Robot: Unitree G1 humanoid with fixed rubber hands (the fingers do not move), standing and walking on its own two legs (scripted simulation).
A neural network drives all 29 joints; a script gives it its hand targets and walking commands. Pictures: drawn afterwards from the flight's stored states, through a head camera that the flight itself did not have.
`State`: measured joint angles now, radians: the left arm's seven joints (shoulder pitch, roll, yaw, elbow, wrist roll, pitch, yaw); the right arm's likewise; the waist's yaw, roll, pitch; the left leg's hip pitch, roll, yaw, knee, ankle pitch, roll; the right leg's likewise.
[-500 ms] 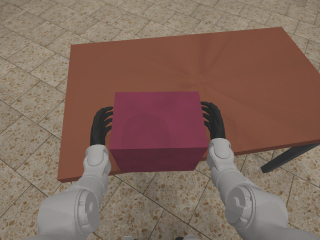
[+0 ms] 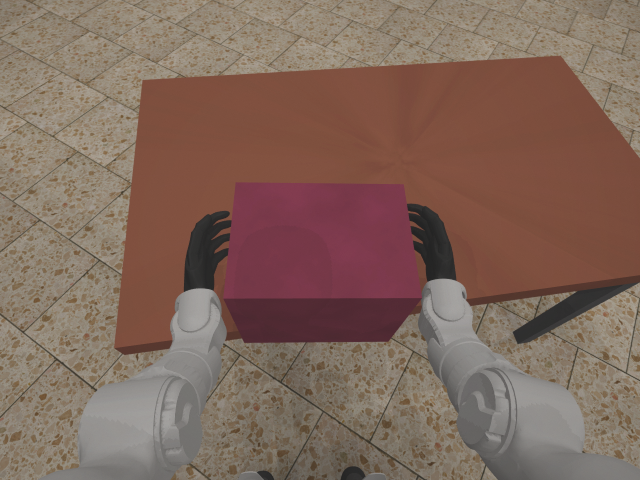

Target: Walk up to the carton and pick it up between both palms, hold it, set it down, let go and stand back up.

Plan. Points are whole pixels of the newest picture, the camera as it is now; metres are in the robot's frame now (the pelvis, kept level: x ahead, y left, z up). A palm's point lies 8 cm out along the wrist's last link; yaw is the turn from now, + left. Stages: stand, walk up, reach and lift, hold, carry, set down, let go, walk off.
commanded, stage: reach and lift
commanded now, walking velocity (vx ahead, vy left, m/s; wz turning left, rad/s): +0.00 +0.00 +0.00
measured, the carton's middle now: (318, 268) +0.41 +0.00 -0.05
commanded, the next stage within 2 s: none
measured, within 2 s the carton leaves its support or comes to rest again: leaves its support in 0.18 s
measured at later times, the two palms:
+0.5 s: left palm (189, 241) +0.39 +0.16 +0.05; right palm (455, 223) +0.41 -0.15 +0.08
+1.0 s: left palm (178, 224) +0.38 +0.16 +0.10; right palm (475, 211) +0.39 -0.16 +0.12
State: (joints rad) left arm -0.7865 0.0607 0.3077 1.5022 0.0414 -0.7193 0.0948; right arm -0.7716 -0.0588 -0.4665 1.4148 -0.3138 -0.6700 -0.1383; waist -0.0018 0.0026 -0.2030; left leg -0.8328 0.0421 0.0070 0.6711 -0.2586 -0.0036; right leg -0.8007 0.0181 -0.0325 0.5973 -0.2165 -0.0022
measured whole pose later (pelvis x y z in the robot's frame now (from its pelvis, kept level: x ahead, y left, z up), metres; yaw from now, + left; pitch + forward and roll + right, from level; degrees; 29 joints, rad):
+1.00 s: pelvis +0.01 +0.00 +0.04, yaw +2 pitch +4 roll -1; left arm -0.58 0.01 0.25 0.88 0.04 -0.11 0.10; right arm -0.61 -0.04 -0.16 0.86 0.01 -0.08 -0.13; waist -0.03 -0.01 -0.10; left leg -0.26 0.01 -0.01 0.34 -0.16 -0.01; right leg -0.23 0.00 -0.02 0.30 -0.14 0.00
